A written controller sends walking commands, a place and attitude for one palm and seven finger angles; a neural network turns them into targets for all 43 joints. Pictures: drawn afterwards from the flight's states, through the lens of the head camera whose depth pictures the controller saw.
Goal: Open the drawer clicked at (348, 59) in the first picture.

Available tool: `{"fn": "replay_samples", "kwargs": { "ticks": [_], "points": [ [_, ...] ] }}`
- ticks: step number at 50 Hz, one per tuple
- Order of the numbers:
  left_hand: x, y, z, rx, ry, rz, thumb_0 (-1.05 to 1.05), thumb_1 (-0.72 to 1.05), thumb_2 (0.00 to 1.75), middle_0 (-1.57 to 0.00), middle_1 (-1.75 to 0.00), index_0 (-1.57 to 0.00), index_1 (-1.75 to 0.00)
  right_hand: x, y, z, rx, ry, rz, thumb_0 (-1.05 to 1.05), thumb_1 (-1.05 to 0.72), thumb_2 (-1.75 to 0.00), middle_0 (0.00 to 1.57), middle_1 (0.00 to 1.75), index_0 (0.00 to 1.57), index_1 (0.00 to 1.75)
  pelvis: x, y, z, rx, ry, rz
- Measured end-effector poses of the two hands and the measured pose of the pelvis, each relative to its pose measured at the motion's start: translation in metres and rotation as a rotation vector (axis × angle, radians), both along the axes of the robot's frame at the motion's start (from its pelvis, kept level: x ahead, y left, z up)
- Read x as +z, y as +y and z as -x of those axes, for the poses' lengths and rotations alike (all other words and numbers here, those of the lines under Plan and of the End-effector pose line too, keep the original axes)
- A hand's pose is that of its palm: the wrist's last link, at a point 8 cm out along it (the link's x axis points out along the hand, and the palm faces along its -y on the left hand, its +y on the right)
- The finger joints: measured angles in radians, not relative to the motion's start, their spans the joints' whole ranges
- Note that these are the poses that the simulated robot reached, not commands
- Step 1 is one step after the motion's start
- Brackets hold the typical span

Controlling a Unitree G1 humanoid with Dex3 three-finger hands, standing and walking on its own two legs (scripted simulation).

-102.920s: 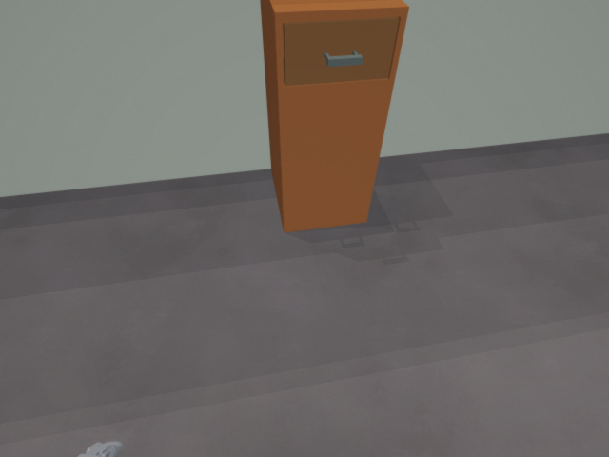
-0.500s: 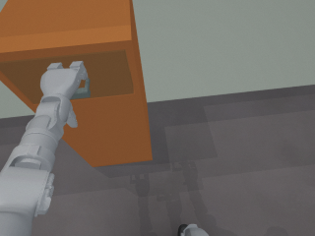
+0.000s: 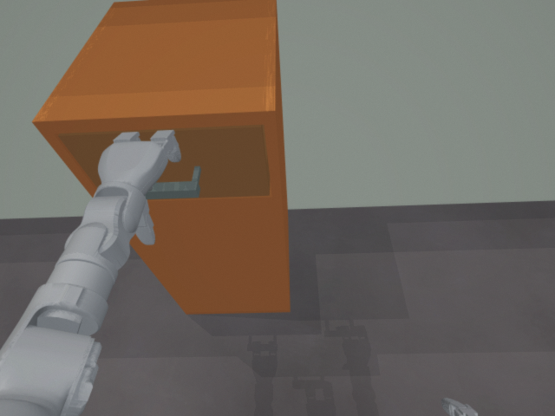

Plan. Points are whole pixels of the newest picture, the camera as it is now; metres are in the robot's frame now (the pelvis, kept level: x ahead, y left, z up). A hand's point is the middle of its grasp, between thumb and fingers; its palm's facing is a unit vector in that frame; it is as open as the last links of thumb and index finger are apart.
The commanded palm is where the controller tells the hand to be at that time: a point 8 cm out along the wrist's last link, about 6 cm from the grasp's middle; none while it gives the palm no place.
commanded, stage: re-aim the fingers above the handle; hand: left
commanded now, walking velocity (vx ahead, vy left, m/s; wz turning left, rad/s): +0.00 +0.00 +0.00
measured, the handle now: (171, 181) +0.49 +0.23 +0.02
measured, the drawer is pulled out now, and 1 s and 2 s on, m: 0.00 0.00 0.00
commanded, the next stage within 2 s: none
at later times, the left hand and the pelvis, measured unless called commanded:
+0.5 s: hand (163, 185) +0.44 +0.21 +0.07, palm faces -0.04 +0.00 -1.00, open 13.8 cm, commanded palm +0.42 +0.23 +0.14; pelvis -0.01 -0.01 +0.00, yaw -1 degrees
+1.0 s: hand (160, 177) +0.45 +0.21 +0.08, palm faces +0.02 +0.01 -1.00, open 13.8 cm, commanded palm +0.42 +0.24 +0.14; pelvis -0.02 -0.01 +0.00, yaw -1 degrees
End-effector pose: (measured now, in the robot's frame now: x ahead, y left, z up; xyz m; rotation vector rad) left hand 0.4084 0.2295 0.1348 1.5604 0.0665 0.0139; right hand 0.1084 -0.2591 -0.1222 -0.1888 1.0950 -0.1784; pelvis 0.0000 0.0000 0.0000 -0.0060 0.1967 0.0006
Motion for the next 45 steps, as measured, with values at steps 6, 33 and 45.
{"fn": "replay_samples", "kwargs": {
  "ticks": [6,33,45],
  "points": [
    [-0.004,-0.009,0.002,-0.052,-0.013,0.0,0.0,-0.49,0.3,-0.32,-1.2,-0.32,-1.21,0.001,0.003,-0.009,0.027,-0.02,0.006,0.0,-0.91,-0.9,0.2,0.29,0.2,0.3,-0.001,-0.001,0.003,0.01,-0.004,-0.002],
    [0.002,-0.007,-0.01,0.006,-0.05,-0.021,0.0,-0.49,0.3,-0.32,-1.2,-0.32,-1.21,-0.008,-0.017,0.067,-0.084,0.109,0.016,0.01,-0.91,-0.9,0.2,0.29,0.2,0.3,-0.001,-0.008,0.013,-0.025,0.01,-0.013],
    [0.0,-0.026,-0.01,-0.063,-0.025,-0.003,0.0,-0.49,0.3,-0.32,-1.2,-0.32,-1.21,-0.004,-0.017,0.052,-0.062,0.057,0.029,0.0,-0.91,-0.9,0.2,0.29,0.2,0.3,-0.001,-0.008,0.016,-0.015,0.004,-0.013]
  ]
}}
